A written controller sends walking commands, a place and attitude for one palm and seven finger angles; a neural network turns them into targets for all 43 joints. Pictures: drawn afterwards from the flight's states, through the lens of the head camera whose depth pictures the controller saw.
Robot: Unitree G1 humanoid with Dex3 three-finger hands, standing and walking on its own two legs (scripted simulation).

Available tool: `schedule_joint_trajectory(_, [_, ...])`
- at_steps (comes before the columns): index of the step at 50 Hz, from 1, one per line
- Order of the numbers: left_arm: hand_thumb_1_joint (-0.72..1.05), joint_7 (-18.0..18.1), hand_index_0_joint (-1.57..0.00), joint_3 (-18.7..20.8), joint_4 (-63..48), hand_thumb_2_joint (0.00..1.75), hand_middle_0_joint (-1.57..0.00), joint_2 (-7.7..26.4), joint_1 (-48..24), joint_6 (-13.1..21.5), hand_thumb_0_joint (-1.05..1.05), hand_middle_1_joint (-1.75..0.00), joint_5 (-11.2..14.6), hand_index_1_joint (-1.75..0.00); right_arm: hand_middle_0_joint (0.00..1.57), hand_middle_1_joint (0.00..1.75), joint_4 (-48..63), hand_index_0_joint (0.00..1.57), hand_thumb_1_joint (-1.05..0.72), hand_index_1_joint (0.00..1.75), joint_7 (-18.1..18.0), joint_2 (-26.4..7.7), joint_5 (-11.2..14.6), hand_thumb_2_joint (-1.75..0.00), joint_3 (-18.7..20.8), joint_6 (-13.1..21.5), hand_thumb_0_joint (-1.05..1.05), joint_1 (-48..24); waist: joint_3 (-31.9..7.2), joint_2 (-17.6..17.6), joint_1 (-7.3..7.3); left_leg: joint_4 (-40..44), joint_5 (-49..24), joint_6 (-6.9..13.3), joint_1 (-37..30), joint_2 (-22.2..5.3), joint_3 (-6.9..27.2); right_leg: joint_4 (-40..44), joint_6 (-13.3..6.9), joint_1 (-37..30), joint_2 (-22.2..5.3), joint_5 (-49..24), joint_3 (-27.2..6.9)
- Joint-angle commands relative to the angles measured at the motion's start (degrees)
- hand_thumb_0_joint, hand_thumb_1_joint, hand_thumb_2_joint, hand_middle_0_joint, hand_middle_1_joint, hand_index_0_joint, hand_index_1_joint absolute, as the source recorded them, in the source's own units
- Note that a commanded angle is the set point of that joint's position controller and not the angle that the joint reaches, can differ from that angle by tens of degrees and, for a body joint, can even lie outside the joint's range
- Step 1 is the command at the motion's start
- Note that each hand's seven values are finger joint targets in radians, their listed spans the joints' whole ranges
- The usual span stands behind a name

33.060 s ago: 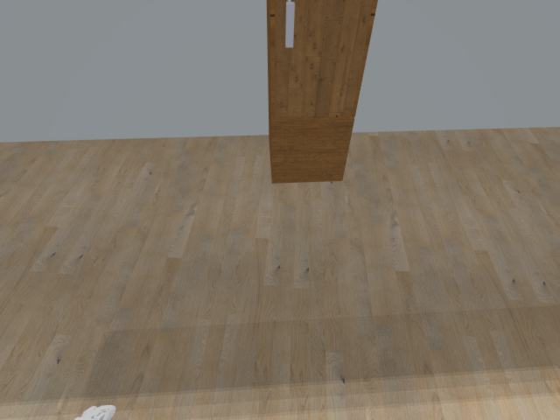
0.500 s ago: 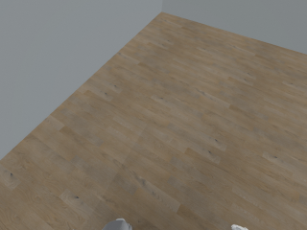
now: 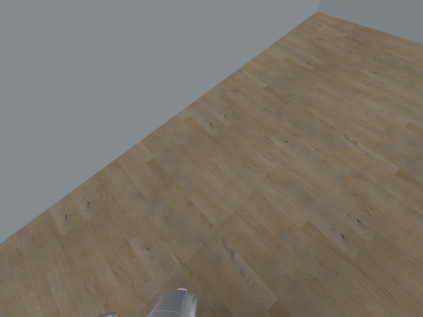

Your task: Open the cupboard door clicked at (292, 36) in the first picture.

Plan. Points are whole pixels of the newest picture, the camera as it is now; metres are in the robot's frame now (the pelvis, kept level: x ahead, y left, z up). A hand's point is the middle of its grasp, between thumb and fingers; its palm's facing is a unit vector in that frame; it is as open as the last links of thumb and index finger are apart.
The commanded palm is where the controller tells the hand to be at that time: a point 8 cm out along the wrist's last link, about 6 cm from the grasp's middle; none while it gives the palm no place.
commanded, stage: turn to face it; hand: left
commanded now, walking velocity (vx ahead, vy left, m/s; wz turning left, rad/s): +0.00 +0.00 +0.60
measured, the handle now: out of the picture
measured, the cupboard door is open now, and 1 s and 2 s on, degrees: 52 52 52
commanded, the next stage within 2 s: none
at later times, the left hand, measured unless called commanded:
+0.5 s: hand out of the picture +0.03 +0.23 -0.16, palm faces +0.33 -0.90 -0.28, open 7.4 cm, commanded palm none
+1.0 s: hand out of the picture -0.04 +0.16 -0.19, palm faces +0.61 -0.76 -0.21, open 7.4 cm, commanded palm none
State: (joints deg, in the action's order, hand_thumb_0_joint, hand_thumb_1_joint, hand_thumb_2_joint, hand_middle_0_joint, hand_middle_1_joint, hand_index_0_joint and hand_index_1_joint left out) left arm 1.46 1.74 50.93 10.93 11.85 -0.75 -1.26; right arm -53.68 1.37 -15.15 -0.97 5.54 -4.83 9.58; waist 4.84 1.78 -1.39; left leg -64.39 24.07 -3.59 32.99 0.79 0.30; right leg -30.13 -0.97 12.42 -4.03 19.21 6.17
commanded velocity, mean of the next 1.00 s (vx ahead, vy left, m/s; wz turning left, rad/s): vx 0.00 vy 0.00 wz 0.60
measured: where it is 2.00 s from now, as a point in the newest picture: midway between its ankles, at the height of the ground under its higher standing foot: outside the picture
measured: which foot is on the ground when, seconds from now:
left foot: up 0.00-0.24, down 0.26-0.60, up 0.62-0.92, down 0.94-1.00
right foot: down 0.00-0.26, up 0.28-0.58, down 0.60-0.94, up 0.96-1.00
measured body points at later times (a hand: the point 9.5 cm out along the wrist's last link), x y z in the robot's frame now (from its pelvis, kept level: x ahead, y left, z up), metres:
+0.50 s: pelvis +0.02 -0.01 -0.01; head +0.06 +0.00 +0.44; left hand +0.02 +0.27 -0.14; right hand +0.20 -0.22 -0.14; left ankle +0.01 +0.11 -0.74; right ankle +0.07 -0.16 -0.69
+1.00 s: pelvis +0.04 -0.03 -0.02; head +0.08 +0.03 +0.43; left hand -0.07 +0.20 -0.18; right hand +0.29 -0.16 -0.14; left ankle -0.01 +0.06 -0.74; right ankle +0.08 -0.16 -0.71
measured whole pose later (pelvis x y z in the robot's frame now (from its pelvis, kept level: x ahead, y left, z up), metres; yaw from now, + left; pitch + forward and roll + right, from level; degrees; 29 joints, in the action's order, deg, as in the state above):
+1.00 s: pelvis +0.04 -0.03 -0.02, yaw +38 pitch +1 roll +1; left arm 0.7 2.9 51.7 13.3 12.8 -2.5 -1.1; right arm -51.2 1.6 -13.0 -0.8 3.6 -2.2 5.8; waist 7.0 -3.8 0.6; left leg -36.8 17.9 2.7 19.3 0.5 -4.7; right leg -51.7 3.6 20.0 -9.2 30.1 8.6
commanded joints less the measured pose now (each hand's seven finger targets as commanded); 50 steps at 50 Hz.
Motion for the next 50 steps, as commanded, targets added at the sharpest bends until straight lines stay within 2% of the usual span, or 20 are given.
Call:
schedule_joint_trajectory(1, [0.9, 0.65, -0.2, 2.86, -2.81, 0.9, -0.2, 10.47, 4.12, 1.86, 0.0, -0.3, 0.24, -0.3, 0.2, 0.3, 5.73, 0.2, -0.9, 0.3, 0.3, -1.96, 0.34, -0.9, -0.48, 1.77, 0.0, -5.43, -6.65, -12.41, 2.45, 4.62, -0.43, -1.17, 3.07, -2.18, -3.07, 5.93, -4.02, -13.59, -13.56, -44.76, -4.03])
schedule_joint_trajectory(7, [0.9, 0.45, -0.2, 3.65, -1.27, 0.9, -0.2, 12.67, 7.74, 1.62, 0.0, -0.3, -0.39, -0.3, 0.2, 0.3, 6.83, 0.2, -0.9, 0.3, 0.5, -1.17, 0.49, -0.9, -1.5, 2.28, 0.0, -9.25, -6.25, -14.13, 4.49, 20.5, 0.88, 0.28, -4.75, -1.0, -7.17, 2.22, -4.43, -14.6, -15.85, -50.63, -1.78])
schedule_joint_trajectory(10, [0.9, 0.04, -0.2, 4.2, -1.66, 0.9, -0.2, 13.94, 5.32, 1.81, 0.0, -0.3, 0.09, -0.3, 0.2, 0.3, 6.07, 0.2, -0.9, 0.3, 0.02, -2.96, 0.29, -0.9, -1.11, 2.94, 0.0, -4.1, -8.98, -12.6, 1.19, 31.89, -6.08, 2.05, -15.6, 1.08, -9.12, -5.62, -2.26, -11.14, -15.42, -52.49, 1.99])
schedule_joint_trajectory(11, [0.9, -0.11, -0.2, 4.22, -2.11, 0.9, -0.2, 13.82, 3.83, 1.78, 0.0, -0.3, 0.5, -0.3, 0.2, 0.3, 4.9, 0.2, -0.9, 0.3, -0.1, -4.84, -0.01, -0.9, -0.49, 3.3, 0.0, 0.77, -11.45, -9.97, -1.88, 37.73, -15.29, 3.19, -24.65, -0.32, -7.76, -12.97, -0.12, -5.96, -14.78, -46.46, 3.91])
schedule_joint_trajectory(12, [0.9, -0.55, -0.2, 3.71, -3.66, 0.9, -0.2, 11.33, 2.57, 1.63, 0.0, -0.3, 0.78, -0.3, 0.2, 0.3, 4.04, 0.2, -0.9, 0.3, -0.29, -10.14, -0.41, -0.9, 0.96, 3.7, 0.0, 4.66, -14.7, 2.3, -3.91, 38.9, -32.15, 7.81, -37.46, -11.28, 5.2, -24.73, 3.41, 8.31, -9.47, -21.37, 5.39])
schedule_joint_trajectory(13, [0.9, -0.66, -0.2, 2.41, -6.37, 0.9, -0.2, 7.54, -0.97, 1.27, 0.0, -0.3, 1.1, -0.3, 0.2, 0.3, 3.46, 0.2, -0.9, 0.3, -0.93, -15.52, -0.11, -0.9, 2.24, 3.78, 0.0, 9.29, -15.63, 15.47, -6.28, 39.51, -61.32, 17.81, -41.37, -25.65, 25.1, -37.41, 6.32, 21.94, -2.27, 18.69, 2.03])
schedule_joint_trajectory(14, [0.9, -0.06, -0.2, 2.77, -7.52, 0.9, -0.2, 9.65, -3.17, 0.06, 0.0, -0.3, 0.61, -0.3, 0.2, 0.3, 2.63, 0.2, -0.9, 0.3, -1.24, -15.62, 0.14, -0.9, 1.93, 3.27, 0.0, 10.05, -14.86, 6.37, -5.49, 38.89, -57.14, 20.35, -38.28, -27.19, 21.45, -40.58, 5.38, 22.84, -3.28, 19.11, -5.65])
schedule_joint_trajectory(19, [0.9, -1.14, -0.2, 3.55, -3.49, 0.9, -0.2, 8.72, 0.21, -1.61, 0.0, -0.3, 0.06, -0.3, 0.2, 0.3, 6.8, 0.2, -0.9, 0.3, -1.93, -10.16, -0.35, -0.9, 0.37, 3.62, 0.0, -4.55, -4.08, 8.33, 1.45, 46.31, -17.9, 11.88, -16.54, -13.8, 11.34, -33.88, 5.82, 16.1, -2.35, 4.83, -5.91])
schedule_joint_trajectory(27, [0.9, -1.21, -0.2, 3.57, -3.76, 0.9, -0.2, 8.14, 3.74, -0.38, 0.0, -0.3, 0.2, -0.3, 0.2, 0.3, 7.57, 0.2, -0.9, 0.3, -1.3, -11.35, -0.42, -0.9, 1.66, 2.77, 0.0, -5.83, -5.46, 7.63, 3.29, 42.11, -7.3, 10.15, -8.24, -10.44, 15.62, -6.5, 4.98, -0.38, 3.3, -0.27, -2.46])
schedule_joint_trajectory(28, [0.9, -0.99, -0.2, 3.96, -3.44, 0.9, -0.2, 9.29, 6.46, 0.13, 0.0, -0.3, 0.2, -0.3, 0.2, 0.3, 8.16, 0.2, -0.9, 0.3, -1.23, -9.86, -0.08, -0.9, 1.56, 2.75, 0.0, -6.59, -6.7, 4.43, 4.88, 37.4, -7.15, 8.44, -5.03, -7.9, 14.48, 1.73, 4.68, -6.41, 1.85, -3.55, -3.55])
schedule_joint_trajectory(30, [0.9, -0.01, -0.2, 5.28, -4.14, 0.9, -0.2, 18.16, 7.76, 1.1, 0.0, -0.3, -0.9, -0.3, 0.2, 0.3, 10.26, 0.2, -0.9, 0.3, -0.82, -3.56, 0.56, -0.9, 0.54, 3.05, 0.0, -6.65, -7.17, -23.29, 6.61, 8.22, 11.21, 1.33, 5.73, 3.88, 0.66, 17.81, -4.72, -8.98, -23.79, -2.1, -31.05])
schedule_joint_trajectory(32, [0.9, 0.72, -0.2, 4.2, -5.77, 0.9, -0.2, 13.12, 0.95, 1.09, 0.0, -0.3, -0.31, -0.3, 0.2, 0.3, 8.89, 0.2, -0.9, 0.3, -0.52, -5.64, 0.05, -0.9, 1.21, 2.35, 0.0, -4.69, -5.86, -15.5, 2.36, -5.42, 6.31, 2.15, 2.78, -1.81, 4.95, 16.18, -7.18, -0.58, -21.9, -4.94, -22.66])
schedule_joint_trajectory(34, [0.9, 0.41, -0.2, 3.1, -6.32, 0.9, -0.2, 11.17, -2.1, 1.05, 0.0, -0.3, -0.04, -0.3, 0.2, 0.3, 6.72, 0.2, -0.9, 0.3, 0.08, -4.53, 0.01, -0.9, 0.6, 1.9, 0.0, -3.6, -5.15, -14.6, 0.51, -6.8, 1.78, 0.4, 1.64, -2.83, 1.41, 10.99, -5.48, -2.12, -15.49, -19.78, -11.58])
schedule_joint_trajectory(37, [0.9, 0.48, -0.2, 3.25, -5.32, 0.9, -0.2, 11.02, 0.78, 1.34, 0.0, -0.3, -0.27, -0.3, 0.2, 0.3, 6.45, 0.2, -0.9, 0.3, 0.51, -2.15, 0.51, -0.9, -0.36, 1.85, 0.0, -4.69, -6.76, -14.05, 1.9, 5.11, 1.39, -0.57, -1.03, -2.44, -2.67, 7.67, -4.33, -8.3, -14.17, -32.74, -3.94])
schedule_joint_trajectory(43, [0.9, 0.22, -0.2, 4.42, -2.83, 0.9, -0.2, 13.94, 5.47, 1.22, 0.0, -0.3, -0.47, -0.3, 0.2, 0.3, 6.96, 0.2, -0.9, 0.3, 0.49, -1.12, 0.71, -0.9, -1.32, 2.82, 0.0, -6.53, -7.89, -14.26, 4.19, 25.02, 0.69, 0.59, -8.59, -0.88, -7.48, 1.58, -4.16, -12.28, -16.82, -41.67, -1.2])
schedule_joint_trajectory(46, [0.9, -0.31, -0.2, 4.55, -3.47, 0.9, -0.2, 12.82, 2.62, 1.01, 0.0, -0.3, 0.61, -0.3, 0.2, 0.3, 4.72, 0.2, -0.9, 0.3, 0.12, -5.65, 0.23, -0.9, -0.07, 3.67, 0.0, 2.03, -11.69, -6.14, -1.32, 40.08, -18.77, 3.04, -27.39, -3.24, -4.0, -12.1, 1.22, -1.0, -14.46, -31.17, 3.64])
schedule_joint_trajectory(47, [0.9, -0.84, -0.2, 3.64, -5.61, 0.9, -0.2, 8.81, 1.47, 0.74, 0.0, -0.3, 0.89, -0.3, 0.2, 0.3, 4.22, 0.2, -0.9, 0.3, -0.28, -12.24, -0.23, -0.9, 1.7, 4.15, 0.0, 6.14, -14.22, 11.82, -3.51, 41.27, -39.09, 10.02, -38.38, -18.68, 16.73, -25.47, 5.83, 16.22, -5.96, 2.67, 5.29])
schedule_joint_trajectory(48, [0.9, -0.51, -0.2, 2.66, -7.67, 0.9, -0.2, 7.04, -3.2, 0.09, 0.0, -0.3, 0.69, -0.3, 0.2, 0.3, 2.86, 0.2, -0.9, 0.3, -1.09, -15.16, 0.03, -0.9, 2.43, 3.65, 0.0, 10.42, -14.25, 14.97, -5.49, 40.91, -57.92, 17.17, -38.43, -25.52, 24.25, -34.13, 6.32, 23.2, -2.73, 19.93, -1.1])
schedule_joint_trajectory(49, [0.9, -0.23, -0.2, 2.87, -8.26, 0.9, -0.2, 8.61, -4.28, -0.42, 0.0, -0.3, 0.4, -0.3, 0.2, 0.3, 2.71, 0.2, -0.9, 0.3, -1.3, -14.67, -0.22, -0.9, 2.01, 3.4, 0.0, 10.0, -12.85, 8.31, -4.68, 40.7, -48.99, 18.48, -34.85, -25.58, 19.92, -37.79, 5.36, 22.76, -3.97, 17.77, -5.05])
schedule_joint_trajectory(50, [0.9, -0.12, -0.2, 3.08, -6.96, 0.9, -0.2, 8.1, -6.28, -0.76, 0.0, -0.3, 0.1, -0.3, 0.2, 0.3, 3.38, 0.2, -0.9, 0.3, -1.83, -12.23, -0.23, -0.9, 1.58, 3.79, 0.0, 7.8, -10.95, 9.01, -4.28, 42.84, -43.33, 16.38, -30.97, -21.49, 19.9, -38.64, 5.57, 23.61, -3.86, 13.35, -5.83])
